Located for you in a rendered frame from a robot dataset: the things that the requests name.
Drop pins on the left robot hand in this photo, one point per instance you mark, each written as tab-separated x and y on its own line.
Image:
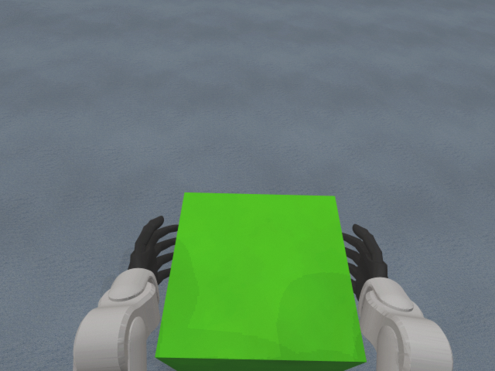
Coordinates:
147	248

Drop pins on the right robot forearm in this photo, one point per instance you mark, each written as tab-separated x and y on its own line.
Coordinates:
403	339

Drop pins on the carton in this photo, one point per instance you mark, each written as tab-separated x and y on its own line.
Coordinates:
259	283

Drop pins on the right robot hand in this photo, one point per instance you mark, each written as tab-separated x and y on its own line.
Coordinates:
369	260

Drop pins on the left robot forearm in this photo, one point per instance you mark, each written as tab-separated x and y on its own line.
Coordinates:
113	336

